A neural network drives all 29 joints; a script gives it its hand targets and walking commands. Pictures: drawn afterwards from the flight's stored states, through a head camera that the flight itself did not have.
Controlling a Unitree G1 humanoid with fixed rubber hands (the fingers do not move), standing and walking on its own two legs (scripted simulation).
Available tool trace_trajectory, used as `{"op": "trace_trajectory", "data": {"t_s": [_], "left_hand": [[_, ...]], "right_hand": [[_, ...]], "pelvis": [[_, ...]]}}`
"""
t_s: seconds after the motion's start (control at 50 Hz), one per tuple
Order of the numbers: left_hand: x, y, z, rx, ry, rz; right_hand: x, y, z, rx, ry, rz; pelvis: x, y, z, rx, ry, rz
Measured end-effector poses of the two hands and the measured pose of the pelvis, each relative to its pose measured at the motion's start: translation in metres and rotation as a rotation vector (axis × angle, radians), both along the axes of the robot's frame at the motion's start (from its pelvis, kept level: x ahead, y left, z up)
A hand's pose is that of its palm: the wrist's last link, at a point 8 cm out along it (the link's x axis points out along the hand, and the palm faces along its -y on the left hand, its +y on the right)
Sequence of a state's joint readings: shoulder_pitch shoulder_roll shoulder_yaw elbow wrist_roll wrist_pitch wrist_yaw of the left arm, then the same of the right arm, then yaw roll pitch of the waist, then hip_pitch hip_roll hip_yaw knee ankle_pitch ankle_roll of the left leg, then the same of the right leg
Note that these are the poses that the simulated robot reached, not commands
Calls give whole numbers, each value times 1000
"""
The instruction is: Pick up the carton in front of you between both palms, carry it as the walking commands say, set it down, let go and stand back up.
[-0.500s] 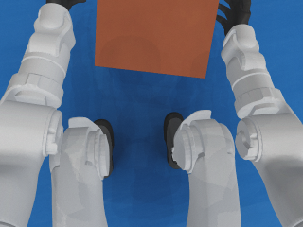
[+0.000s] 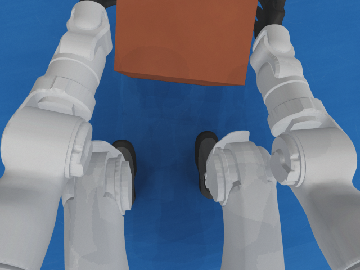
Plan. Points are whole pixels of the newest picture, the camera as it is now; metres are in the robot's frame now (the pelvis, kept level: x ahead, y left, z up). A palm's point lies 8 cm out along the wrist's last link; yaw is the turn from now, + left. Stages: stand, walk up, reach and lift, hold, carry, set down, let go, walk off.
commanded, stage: reach and lift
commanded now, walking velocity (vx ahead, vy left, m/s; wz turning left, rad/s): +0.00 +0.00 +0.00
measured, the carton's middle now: (179, 30) +0.51 -0.04 -0.25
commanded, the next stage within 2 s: none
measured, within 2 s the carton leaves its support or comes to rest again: leaves its support in 0.14 s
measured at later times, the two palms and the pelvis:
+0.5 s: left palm out of the picture +0.51 +0.12 -0.02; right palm (320, 16) +0.48 -0.17 -0.02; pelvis +0.00 +0.00 +0.05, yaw +1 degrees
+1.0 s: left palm out of the picture +0.48 +0.13 +0.13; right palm out of the picture +0.46 -0.17 +0.13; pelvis +0.04 +0.00 +0.18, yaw +1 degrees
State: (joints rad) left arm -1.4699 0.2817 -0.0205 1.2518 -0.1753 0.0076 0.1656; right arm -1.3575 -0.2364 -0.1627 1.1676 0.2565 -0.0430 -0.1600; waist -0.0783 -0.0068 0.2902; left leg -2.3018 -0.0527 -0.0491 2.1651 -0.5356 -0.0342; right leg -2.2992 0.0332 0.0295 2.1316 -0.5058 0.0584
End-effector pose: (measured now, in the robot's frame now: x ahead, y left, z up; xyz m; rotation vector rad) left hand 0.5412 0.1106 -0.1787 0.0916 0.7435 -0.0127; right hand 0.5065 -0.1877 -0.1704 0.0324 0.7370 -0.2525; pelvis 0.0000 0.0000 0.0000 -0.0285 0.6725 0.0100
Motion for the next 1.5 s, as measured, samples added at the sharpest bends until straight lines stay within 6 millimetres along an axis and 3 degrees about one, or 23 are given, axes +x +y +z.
{"op": "trace_trajectory", "data": {"t_s": [0.14,0.2,0.28,0.36,0.46,0.58,0.92,1.5], "left_hand": [[1,2,4,14,21,6],[-1,4,13,-4,0,22],[-7,7,42,-28,-40,43],[-16,10,87,-35,-71,62],[-29,14,141,-37,-60,85],[-38,13,187,-37,-48,90],[-56,18,279,-53,-62,117],[-108,31,467,-51,-55,166]], "right_hand": [[6,2,4,-5,18,20],[6,3,15,2,-7,15],[-1,6,43,33,-53,-16],[-10,10,84,40,-85,-17],[-22,13,134,45,-75,-10],[-30,12,179,39,-63,-2],[-41,18,275,49,-78,24],[-80,29,462,48,-68,69]], "pelvis": [[4,0,-7,4,-19,3],[6,-1,-7,10,-18,0],[7,-2,-1,11,-20,1],[6,-2,13,11,-13,6],[3,-1,40,13,7,8],[2,1,74,17,35,3],[27,1,159,23,28,-5],[90,-1,326,27,-286,-4]]}}
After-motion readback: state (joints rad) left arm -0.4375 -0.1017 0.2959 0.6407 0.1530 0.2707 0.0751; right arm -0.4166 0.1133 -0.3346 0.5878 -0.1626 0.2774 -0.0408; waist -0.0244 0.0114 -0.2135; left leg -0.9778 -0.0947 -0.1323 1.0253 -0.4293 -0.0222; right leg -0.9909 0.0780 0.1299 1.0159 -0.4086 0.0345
